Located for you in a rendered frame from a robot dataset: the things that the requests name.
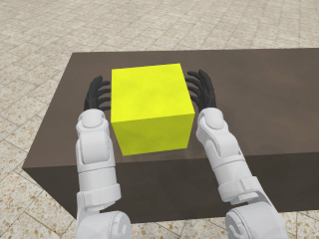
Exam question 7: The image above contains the carton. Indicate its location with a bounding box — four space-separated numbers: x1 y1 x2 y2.
111 63 195 156

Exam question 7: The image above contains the pedestal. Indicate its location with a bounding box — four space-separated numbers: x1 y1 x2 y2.
21 48 319 224

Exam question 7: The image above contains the robot right upper arm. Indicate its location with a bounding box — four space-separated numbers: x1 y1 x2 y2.
225 201 289 239

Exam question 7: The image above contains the left robot hand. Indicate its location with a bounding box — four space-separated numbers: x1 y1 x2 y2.
84 76 112 112

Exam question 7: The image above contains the left robot forearm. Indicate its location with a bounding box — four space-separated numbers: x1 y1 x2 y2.
75 109 122 239

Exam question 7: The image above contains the right robot forearm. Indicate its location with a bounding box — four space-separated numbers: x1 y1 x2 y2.
196 108 288 236

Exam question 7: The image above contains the right robot hand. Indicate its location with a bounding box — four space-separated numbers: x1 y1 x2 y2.
184 70 217 113

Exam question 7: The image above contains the robot left upper arm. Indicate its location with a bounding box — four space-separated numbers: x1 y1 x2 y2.
76 210 133 239

